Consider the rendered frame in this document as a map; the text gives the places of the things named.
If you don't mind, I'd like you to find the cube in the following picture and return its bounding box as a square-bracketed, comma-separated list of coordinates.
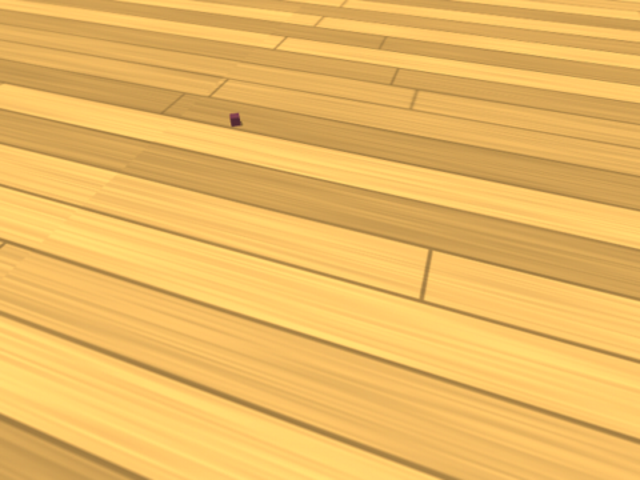
[230, 113, 241, 127]

